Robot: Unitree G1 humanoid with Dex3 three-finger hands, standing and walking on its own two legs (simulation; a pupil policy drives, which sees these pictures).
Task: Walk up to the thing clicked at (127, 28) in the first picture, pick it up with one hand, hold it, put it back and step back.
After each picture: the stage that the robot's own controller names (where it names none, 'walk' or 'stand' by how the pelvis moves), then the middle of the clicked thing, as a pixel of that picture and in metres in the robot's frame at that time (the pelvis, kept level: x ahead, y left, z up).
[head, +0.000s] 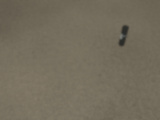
stand; (123, 36) +1.35 -0.44 -0.65
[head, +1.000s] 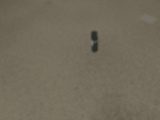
walk; (94, 42) +1.27 -0.02 -0.62
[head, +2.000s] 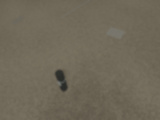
walk; (61, 81) +0.74 +0.25 -0.65
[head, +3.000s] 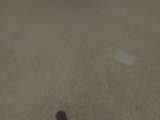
walk; out of the picture +0.42 +0.20 -0.64
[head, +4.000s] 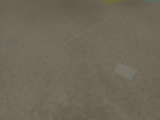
stand; out of the picture +0.31 +0.17 -0.65
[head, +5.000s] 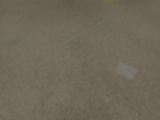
stand; out of the picture +0.30 +0.17 -0.66
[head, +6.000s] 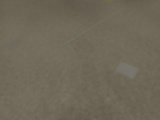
stand; out of the picture +0.30 +0.18 -0.66
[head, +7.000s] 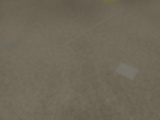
stand; out of the picture +0.29 +0.19 -0.66
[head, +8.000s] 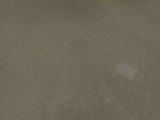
go down; out of the picture +0.29 +0.18 -0.66
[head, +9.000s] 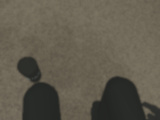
go down; (31, 71) +0.38 +0.19 -0.29
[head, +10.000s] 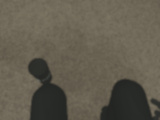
go down; (42, 73) +0.38 +0.18 -0.27
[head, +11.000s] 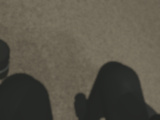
close in; out of the picture +0.38 +0.21 -0.17
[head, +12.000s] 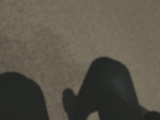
close; out of the picture +0.40 +0.22 -0.16
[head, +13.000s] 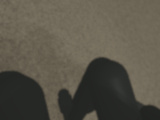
lift; out of the picture +0.38 +0.23 -0.16
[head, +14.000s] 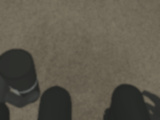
lift; (24, 82) +0.31 +0.20 -0.02
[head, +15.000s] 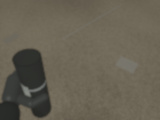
hold; (35, 87) +0.31 +0.16 +0.07
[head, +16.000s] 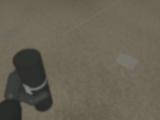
hold; (36, 84) +0.32 +0.17 +0.05
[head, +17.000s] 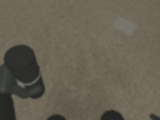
crouch; (29, 77) +0.35 +0.18 -0.01
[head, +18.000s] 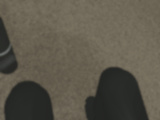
lower; out of the picture +0.43 +0.21 -0.10
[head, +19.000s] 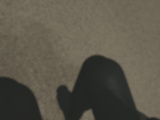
lower; out of the picture +0.41 +0.24 -0.17
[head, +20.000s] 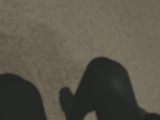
lower; out of the picture +0.40 +0.24 -0.16
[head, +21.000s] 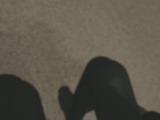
lower; out of the picture +0.40 +0.23 -0.16
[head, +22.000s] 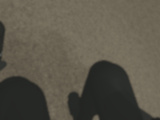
rest; out of the picture +0.41 +0.22 -0.13
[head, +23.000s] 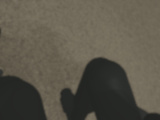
open; out of the picture +0.41 +0.20 -0.17
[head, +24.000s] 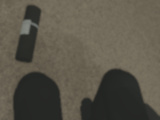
stand; (29, 33) +0.54 +0.17 -0.29
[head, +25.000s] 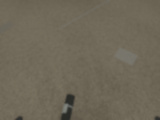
stand; (67, 111) +0.47 +0.11 -0.65
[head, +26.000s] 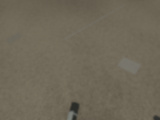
stand; (71, 119) +0.47 +0.10 -0.69
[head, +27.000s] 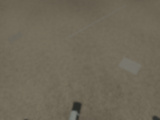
stand; (74, 118) +0.47 +0.08 -0.69
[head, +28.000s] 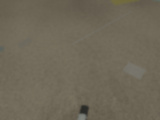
stand; out of the picture +0.49 +0.06 -0.74
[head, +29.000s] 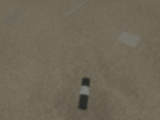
walk; (84, 93) +0.55 +0.02 -0.72
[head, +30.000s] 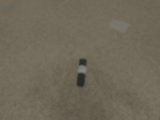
walk; (81, 72) +0.75 +0.03 -0.73
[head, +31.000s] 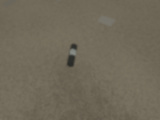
walk; (72, 54) +1.05 +0.09 -0.73
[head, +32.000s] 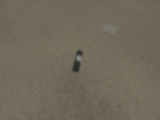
stand; (77, 60) +1.08 +0.06 -0.73
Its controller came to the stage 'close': yes
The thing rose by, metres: 0.69
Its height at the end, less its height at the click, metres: -0.09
